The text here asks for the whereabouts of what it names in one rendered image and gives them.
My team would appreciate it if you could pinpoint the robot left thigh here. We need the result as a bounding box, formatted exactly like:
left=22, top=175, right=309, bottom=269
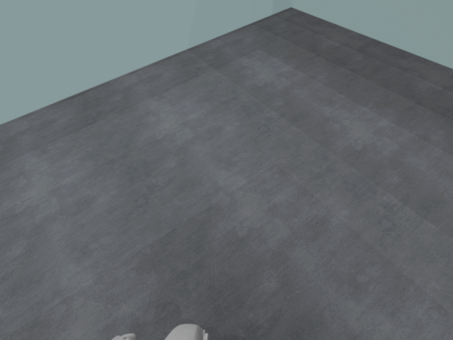
left=164, top=324, right=209, bottom=340

